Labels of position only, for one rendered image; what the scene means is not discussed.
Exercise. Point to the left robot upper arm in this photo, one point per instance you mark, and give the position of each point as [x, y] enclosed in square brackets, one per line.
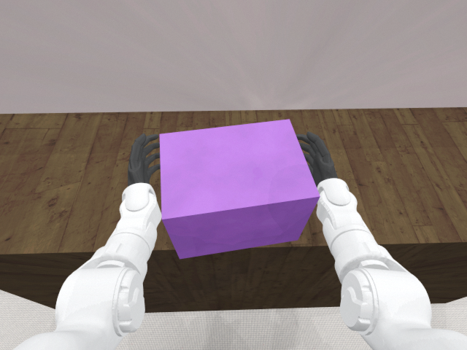
[96, 309]

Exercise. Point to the right robot upper arm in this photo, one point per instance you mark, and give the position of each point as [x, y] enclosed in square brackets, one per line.
[391, 311]

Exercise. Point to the robot right forearm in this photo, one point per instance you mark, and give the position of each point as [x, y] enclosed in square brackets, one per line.
[349, 240]

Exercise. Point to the robot left forearm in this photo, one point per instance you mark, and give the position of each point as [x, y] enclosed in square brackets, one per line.
[134, 237]

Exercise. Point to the carton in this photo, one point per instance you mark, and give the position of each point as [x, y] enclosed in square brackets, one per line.
[234, 187]

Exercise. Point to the robot right hand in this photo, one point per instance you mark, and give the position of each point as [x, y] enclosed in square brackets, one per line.
[321, 165]

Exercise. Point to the pedestal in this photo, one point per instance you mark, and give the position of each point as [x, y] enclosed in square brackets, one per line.
[62, 176]

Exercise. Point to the robot left hand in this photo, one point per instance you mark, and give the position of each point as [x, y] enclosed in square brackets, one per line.
[138, 171]

